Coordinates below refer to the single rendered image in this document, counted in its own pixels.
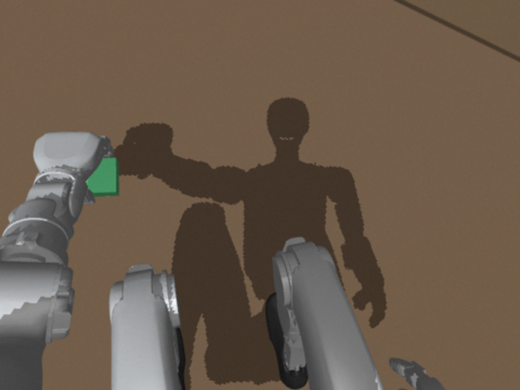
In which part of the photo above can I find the left robot hand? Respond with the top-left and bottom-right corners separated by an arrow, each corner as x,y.
33,132 -> 114,204

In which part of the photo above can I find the right robot foot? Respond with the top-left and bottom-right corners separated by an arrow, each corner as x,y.
266,292 -> 308,389

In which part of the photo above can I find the left robot arm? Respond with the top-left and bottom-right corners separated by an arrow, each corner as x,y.
0,168 -> 87,390

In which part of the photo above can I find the right robot hand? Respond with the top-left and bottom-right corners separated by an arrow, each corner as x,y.
389,357 -> 445,390

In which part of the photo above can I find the small box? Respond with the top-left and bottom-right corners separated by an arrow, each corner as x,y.
86,158 -> 119,197

